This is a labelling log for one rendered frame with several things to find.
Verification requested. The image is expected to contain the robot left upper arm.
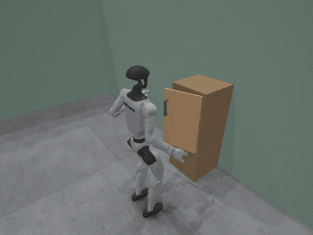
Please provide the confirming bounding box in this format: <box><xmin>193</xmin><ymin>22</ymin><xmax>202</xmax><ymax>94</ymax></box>
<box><xmin>109</xmin><ymin>88</ymin><xmax>131</xmax><ymax>118</ymax></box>

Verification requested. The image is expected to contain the cupboard door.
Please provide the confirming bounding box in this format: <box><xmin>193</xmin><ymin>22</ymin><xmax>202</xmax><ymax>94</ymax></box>
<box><xmin>163</xmin><ymin>88</ymin><xmax>202</xmax><ymax>154</ymax></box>

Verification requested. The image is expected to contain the robot right hand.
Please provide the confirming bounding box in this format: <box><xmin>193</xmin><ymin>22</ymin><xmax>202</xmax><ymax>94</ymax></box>
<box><xmin>172</xmin><ymin>148</ymin><xmax>189</xmax><ymax>164</ymax></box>

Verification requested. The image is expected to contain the handle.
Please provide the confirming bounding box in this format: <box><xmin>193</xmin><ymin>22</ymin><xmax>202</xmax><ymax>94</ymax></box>
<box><xmin>163</xmin><ymin>99</ymin><xmax>169</xmax><ymax>117</ymax></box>

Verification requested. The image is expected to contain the robot left forearm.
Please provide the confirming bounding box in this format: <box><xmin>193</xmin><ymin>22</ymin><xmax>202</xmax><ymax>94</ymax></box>
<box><xmin>119</xmin><ymin>105</ymin><xmax>125</xmax><ymax>113</ymax></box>

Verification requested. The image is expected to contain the robot right shin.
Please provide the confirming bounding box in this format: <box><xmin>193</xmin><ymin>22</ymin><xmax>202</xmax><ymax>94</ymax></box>
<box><xmin>147</xmin><ymin>180</ymin><xmax>162</xmax><ymax>212</ymax></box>

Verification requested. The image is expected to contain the robot right upper arm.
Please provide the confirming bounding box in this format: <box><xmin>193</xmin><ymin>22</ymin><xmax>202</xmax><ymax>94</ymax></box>
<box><xmin>142</xmin><ymin>101</ymin><xmax>157</xmax><ymax>144</ymax></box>

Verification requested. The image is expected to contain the robot left hand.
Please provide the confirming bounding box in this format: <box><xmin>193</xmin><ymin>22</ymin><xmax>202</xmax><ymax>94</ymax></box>
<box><xmin>142</xmin><ymin>90</ymin><xmax>150</xmax><ymax>97</ymax></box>

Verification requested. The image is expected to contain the robot right forearm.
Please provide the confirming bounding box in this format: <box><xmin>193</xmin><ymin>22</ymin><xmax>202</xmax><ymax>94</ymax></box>
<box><xmin>150</xmin><ymin>135</ymin><xmax>176</xmax><ymax>156</ymax></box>

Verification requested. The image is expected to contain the robot right foot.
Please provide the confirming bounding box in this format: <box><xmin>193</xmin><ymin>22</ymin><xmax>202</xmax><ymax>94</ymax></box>
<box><xmin>143</xmin><ymin>203</ymin><xmax>163</xmax><ymax>218</ymax></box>

